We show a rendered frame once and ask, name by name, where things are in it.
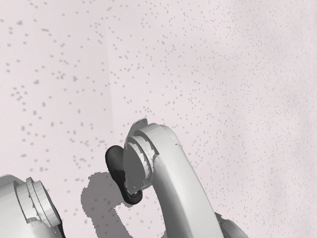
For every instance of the left robot foot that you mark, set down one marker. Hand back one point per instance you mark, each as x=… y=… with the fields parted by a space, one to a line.
x=60 y=226

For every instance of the right robot foot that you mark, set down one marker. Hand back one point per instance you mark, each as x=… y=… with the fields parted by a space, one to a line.
x=114 y=157

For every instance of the right robot hand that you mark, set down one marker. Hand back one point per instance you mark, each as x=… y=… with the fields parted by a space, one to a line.
x=229 y=228

